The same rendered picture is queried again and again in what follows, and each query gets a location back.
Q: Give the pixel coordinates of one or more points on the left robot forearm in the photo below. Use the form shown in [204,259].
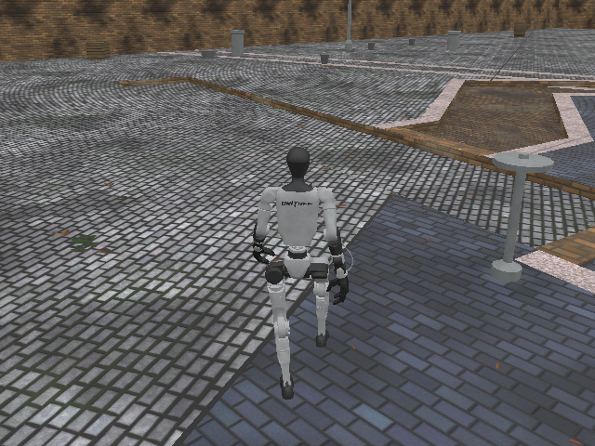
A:
[258,240]

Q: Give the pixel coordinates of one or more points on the left robot hand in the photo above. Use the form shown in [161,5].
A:
[265,250]

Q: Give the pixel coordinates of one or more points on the right robot hand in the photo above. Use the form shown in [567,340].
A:
[344,289]

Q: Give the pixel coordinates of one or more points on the right robot upper arm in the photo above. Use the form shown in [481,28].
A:
[326,196]

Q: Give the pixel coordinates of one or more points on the robot head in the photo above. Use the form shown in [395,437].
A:
[298,160]

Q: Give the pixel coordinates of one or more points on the left robot shin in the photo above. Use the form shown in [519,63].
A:
[283,354]

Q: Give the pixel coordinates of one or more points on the left robot upper arm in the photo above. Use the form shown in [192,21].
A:
[264,210]

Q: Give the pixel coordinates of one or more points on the right robot forearm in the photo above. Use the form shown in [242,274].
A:
[337,256]

